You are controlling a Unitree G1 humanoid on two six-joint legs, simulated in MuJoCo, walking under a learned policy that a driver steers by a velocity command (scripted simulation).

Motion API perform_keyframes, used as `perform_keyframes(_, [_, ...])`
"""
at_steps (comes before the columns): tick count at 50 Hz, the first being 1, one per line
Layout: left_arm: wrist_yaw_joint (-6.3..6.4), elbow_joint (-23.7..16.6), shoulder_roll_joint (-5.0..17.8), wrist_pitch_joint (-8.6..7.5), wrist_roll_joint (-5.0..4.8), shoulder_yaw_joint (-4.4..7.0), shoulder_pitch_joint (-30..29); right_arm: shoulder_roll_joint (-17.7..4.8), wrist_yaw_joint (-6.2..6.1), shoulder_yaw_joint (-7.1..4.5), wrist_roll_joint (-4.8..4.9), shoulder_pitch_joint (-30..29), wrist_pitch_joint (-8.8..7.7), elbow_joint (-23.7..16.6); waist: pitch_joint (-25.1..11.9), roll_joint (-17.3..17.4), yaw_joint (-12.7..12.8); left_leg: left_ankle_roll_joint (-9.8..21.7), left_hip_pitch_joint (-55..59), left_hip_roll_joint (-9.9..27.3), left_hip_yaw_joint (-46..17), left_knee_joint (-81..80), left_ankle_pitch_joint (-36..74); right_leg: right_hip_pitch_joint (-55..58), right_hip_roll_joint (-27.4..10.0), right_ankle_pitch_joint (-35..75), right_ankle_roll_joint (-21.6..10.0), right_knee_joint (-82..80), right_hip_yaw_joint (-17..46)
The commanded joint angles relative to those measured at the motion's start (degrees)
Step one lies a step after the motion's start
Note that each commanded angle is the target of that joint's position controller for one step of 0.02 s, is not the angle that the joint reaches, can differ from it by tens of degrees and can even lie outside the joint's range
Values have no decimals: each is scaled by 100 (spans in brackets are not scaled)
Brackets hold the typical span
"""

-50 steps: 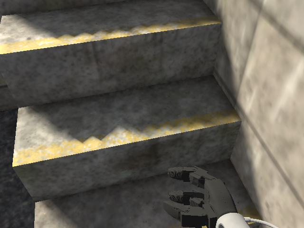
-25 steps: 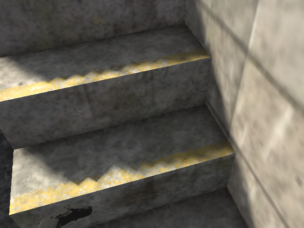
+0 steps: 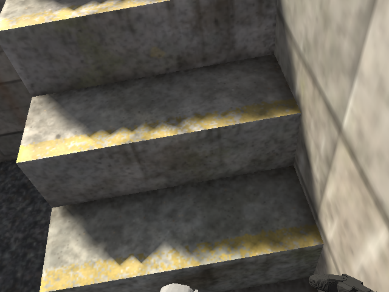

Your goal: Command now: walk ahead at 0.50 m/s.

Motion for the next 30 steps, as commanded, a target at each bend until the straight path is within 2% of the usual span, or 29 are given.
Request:
perform_keyframes(1, [-21,175,821,22,-41,294,920,397,60,185,34,-649,-109,-638,173,-1061,104,-28,-2979,237,-129,1435,-511,2317,-1510,3567,-1021,-476,1443])
perform_keyframes(2, [-25,142,802,45,-57,281,829,331,65,204,66,-730,-98,-706,245,-970,80,-87,-2956,376,5,1093,-276,2068,-1476,3276,-986,-649,1338])
perform_keyframes(3, [2,46,730,35,-79,241,630,325,102,242,71,-1058,-92,-825,350,-1047,15,-154,-2761,548,209,681,103,1596,-1405,3107,-913,-997,1146])
perform_keyframes(4, [44,-27,770,76,-77,211,251,354,96,298,27,-1255,-97,-1081,420,-1283,-212,-216,-2249,771,285,83,359,915,-1305,3341,-830,-1311,942])
perform_keyframes(5, [125,32,776,52,-205,204,346,441,8,423,-46,-1701,-86,-1418,357,-1561,-175,-359,-1852,732,772,-878,350,503,-1116,2533,-998,-2029,921])
perform_keyframes(6, [145,82,862,28,-219,229,431,446,-23,444,-84,-1887,-71,-1514,438,-1495,-76,-376,-1466,851,901,-1224,521,400,-1294,2758,-1058,-2305,1006])
perform_keyframes(7, [205,208,1159,64,-335,348,388,648,46,603,-178,-2159,-104,-1798,359,-1816,-180,-48,-1019,1095,554,-2119,-165,490,-1476,3255,-930,-2625,940])
perform_keyframes(8, [154,213,1462,139,-277,430,-9,608,134,616,-225,-1708,-67,-1603,-75,-1863,-456,208,545,747,1417,-3174,-1054,308,-1270,5017,-974,-2835,234])
perform_keyframes(9, [129,351,1321,88,-251,366,202,486,114,529,-128,-1573,-66,-1631,-375,-1694,-480,383,1778,428,1741,-3640,-863,352,-1384,6585,-1021,-2765,78])
perform_keyframes(10, [-7,522,1486,-18,-182,350,5,229,83,271,-9,-844,-70,-1502,-922,-2502,-995,643,2923,-173,2133,-3399,-1301,835,-1290,10513,-1093,-2233,-185])
perform_keyframes(11, [-100,465,1610,-65,-198,374,-446,-257,-5,6,-55,300,-68,-1107,-1338,-2819,-1519,938,3287,-448,1672,-4115,-1791,1449,-1424,12633,-1181,-997,-9])
perform_keyframes(12, [-146,234,1836,-106,-362,423,-1042,-696,-23,-188,-183,967,-25,-940,-1673,-2697,-1912,1252,3832,-370,766,-5461,-1868,1506,-1516,12914,-1265,252,348])
perform_keyframes(13, [-212,67,1749,-235,-676,434,-1187,-940,-62,-337,-412,1782,10,-460,-2024,-1727,-2122,1573,4923,-216,-417,-6049,-1817,155,-1184,10721,-1225,1478,622])
perform_keyframes(14, [-343,-194,1363,-378,-640,330,-1932,-1239,-149,-524,-499,2773,76,157,-1630,-142,-2308,2128,5677,626,-2768,-7849,-2354,-1857,-430,5275,-1066,3271,966])
perform_keyframes(15, [-616,-586,710,-477,-331,176,-2961,-1168,-214,-491,-574,2747,-19,564,-1258,803,-1826,2205,4889,1052,-4294,-9149,-2801,-3093,337,1695,-1147,5520,1837])
perform_keyframes(16, [-761,-1047,-76,-526,-175,-21,-3328,-830,-226,-401,-416,2192,-116,555,-521,434,-1258,1908,4124,1229,-4273,-9345,-3293,-3935,677,1290,-1206,7090,2624])
perform_keyframes(17, [-860,-1243,-568,-566,-31,-249,-3269,-538,-234,-329,-283,1839,-131,676,-98,147,-806,1728,3498,1308,-3738,-9120,-3280,-4414,833,1421,-1282,7711,2612])
perform_keyframes(18, [-927,-1162,-781,-540,56,-386,-2717,94,-179,-111,-260,1564,-191,950,127,143,-426,1548,2821,1196,-3144,-8966,-2645,-4410,939,1513,-1288,8083,2486])
perform_keyframes(19, [-950,-986,-723,-455,-34,-386,-2132,577,-104,48,-187,1030,-229,1066,373,345,9,1424,2277,1087,-2410,-8759,-2249,-4474,929,1419,-1147,8309,2385])
perform_keyframes(20, [-942,-906,-547,-344,-109,-386,-1983,712,-95,89,-194,687,-241,1113,532,539,128,1433,1928,1073,-1915,-8718,-1713,-4498,1016,1371,-989,8879,2303])
perform_keyframes(21, [-913,-880,-418,-265,-194,-395,-1935,659,-85,82,-178,600,-316,1244,585,477,165,1429,1908,1157,-1705,-8861,-1394,-4912,1073,1477,-940,9364,2232])
perform_keyframes(22, [-870,-913,-405,-210,-214,-424,-2065,498,-82,78,-206,675,-362,1356,658,389,150,1468,1884,1242,-1665,-9026,-1121,-5287,1126,1729,-856,9703,2140])
perform_keyframes(23, [-821,-1069,-447,-199,-174,-479,-2247,235,-94,53,-190,800,-365,1401,634,282,153,1291,2006,1215,-1350,-9209,-681,-5590,1044,1860,-807,9409,2083])
perform_keyframes(24, [-790,-1165,-326,-181,-179,-472,-2577,146,-125,68,-249,733,-375,1437,692,156,139,1266,1715,1082,-968,-9359,-453,-5463,1073,2267,-692,8957,1823])
perform_keyframes(25, [-719,-1176,-135,-178,-212,-435,-2813,-70,-160,60,-265,714,-422,1408,700,25,85,1365,1394,1012,-689,-9525,-194,-5142,1103,2759,-530,8300,1485])
perform_keyframes(26, [-631,-1063,-129,-201,-162,-422,-3049,-174,-181,63,-316,977,-478,1575,451,137,-112,1649,1638,1143,-707,-9660,88,-5171,1148,3005,-432,8555,1171])
perform_keyframes(27, [-569,-906,-241,-198,-158,-431,-2974,-161,-180,93,-389,1287,-524,1715,309,105,-272,1793,2103,1261,-775,-9563,356,-5458,1156,3148,-368,9047,1097])
perform_keyframes(28, [-534,-773,-267,-203,-222,-421,-2978,-255,-168,73,-353,1571,-573,1853,215,2,-444,1790,2746,1310,-802,-9525,584,-5780,1122,3067,-427,9097,1140])
perform_keyframes(30, [-539,-627,-382,-253,-237,-415,-3301,-391,-176,-10,-304,2312,-637,2090,6,-262,-913,1690,4525,1561,-1092,-9293,811,-6810,1066,2947,-463,9099,1447])
Velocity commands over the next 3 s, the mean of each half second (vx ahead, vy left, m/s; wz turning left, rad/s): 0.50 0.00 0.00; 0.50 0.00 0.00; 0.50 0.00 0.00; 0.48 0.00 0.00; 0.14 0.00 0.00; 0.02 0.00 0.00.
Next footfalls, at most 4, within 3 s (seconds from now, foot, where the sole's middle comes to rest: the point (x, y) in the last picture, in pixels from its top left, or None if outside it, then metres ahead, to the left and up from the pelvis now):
0.22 left None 0.23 0.21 -0.57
0.86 right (258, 220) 0.53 -0.05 -0.37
1.38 left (100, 139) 0.64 0.32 -0.16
2.06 right None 0.90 0.12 0.04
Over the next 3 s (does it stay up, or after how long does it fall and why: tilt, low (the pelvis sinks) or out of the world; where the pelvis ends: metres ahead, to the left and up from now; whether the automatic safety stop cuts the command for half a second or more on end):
stays up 0.94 0.28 0.82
